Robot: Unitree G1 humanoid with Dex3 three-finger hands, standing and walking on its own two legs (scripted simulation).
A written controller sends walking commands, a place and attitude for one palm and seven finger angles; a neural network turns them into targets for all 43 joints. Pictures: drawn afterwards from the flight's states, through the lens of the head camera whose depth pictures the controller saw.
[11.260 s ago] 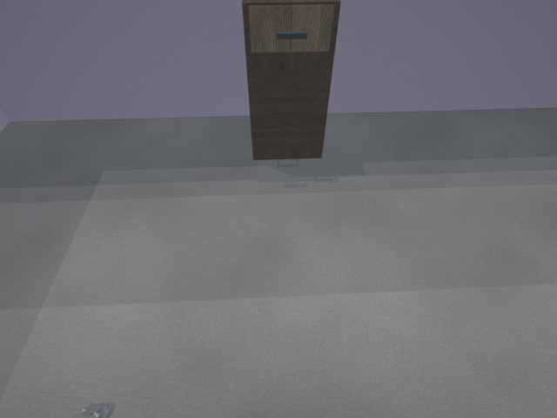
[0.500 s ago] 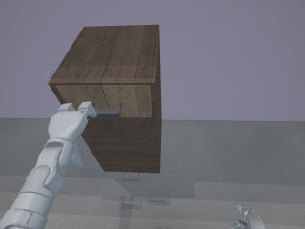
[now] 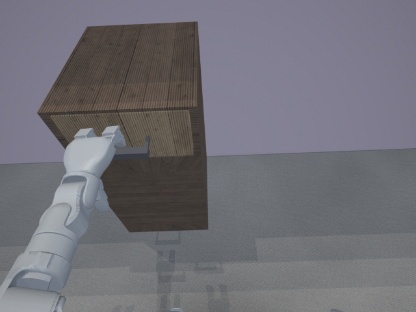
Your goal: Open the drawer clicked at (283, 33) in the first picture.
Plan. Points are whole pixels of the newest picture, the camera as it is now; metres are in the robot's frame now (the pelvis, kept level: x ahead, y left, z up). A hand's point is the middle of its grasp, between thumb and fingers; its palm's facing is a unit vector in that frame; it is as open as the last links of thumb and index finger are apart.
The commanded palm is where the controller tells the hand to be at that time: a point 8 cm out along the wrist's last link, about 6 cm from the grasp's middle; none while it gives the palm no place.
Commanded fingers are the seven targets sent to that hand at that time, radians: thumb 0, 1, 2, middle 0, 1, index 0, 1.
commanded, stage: move the hooked fingers above the handle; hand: left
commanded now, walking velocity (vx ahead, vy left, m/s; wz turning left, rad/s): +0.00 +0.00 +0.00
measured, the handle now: (126, 146) +0.52 +0.25 -0.05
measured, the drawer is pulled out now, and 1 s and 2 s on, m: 0.00 0.00 0.00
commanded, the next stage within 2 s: lower the fingers behind the handle in 1.38 s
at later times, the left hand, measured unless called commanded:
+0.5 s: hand (117, 153) +0.45 +0.24 +0.01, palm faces -0.06 -0.03 -1.00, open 13.8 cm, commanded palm +0.45 +0.24 +0.07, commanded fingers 0.00 -0.50 0.30 -0.30 -1.20 -0.30 -1.20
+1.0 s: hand (111, 151) +0.46 +0.26 +0.01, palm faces -0.05 -0.05 -1.00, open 13.8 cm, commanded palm +0.45 +0.24 +0.07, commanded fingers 0.00 -0.50 0.30 -0.30 -1.20 -0.30 -1.20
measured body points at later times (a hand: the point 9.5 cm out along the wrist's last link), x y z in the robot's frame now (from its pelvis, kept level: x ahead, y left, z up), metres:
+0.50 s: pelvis -0.01 +0.01 -0.02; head +0.07 +0.01 +0.43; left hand +0.45 +0.24 +0.07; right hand +0.01 -0.27 -0.14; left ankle +0.04 +0.12 -0.71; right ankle -0.06 -0.11 -0.71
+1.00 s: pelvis +0.00 +0.02 -0.02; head +0.08 +0.02 +0.42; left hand +0.46 +0.26 +0.06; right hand -0.01 -0.25 -0.14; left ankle +0.04 +0.12 -0.71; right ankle -0.06 -0.11 -0.71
